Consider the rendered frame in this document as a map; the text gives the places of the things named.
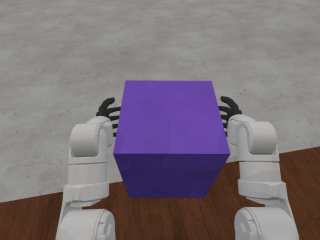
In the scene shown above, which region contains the right robot upper arm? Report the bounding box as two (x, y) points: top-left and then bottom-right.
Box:
(234, 207), (299, 240)

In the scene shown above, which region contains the robot right forearm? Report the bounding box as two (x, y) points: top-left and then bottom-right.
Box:
(227, 114), (300, 240)

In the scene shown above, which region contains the robot left hand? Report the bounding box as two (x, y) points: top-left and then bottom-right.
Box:
(96, 97), (121, 137)

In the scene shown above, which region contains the left robot upper arm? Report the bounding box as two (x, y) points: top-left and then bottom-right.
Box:
(56, 209), (116, 240)

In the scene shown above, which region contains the robot left forearm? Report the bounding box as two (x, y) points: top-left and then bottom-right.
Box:
(55, 116), (114, 240)

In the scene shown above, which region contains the carton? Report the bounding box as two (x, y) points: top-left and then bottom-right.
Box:
(113, 80), (231, 198)

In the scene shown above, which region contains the robot right hand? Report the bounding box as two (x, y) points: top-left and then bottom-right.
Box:
(218, 96), (242, 137)

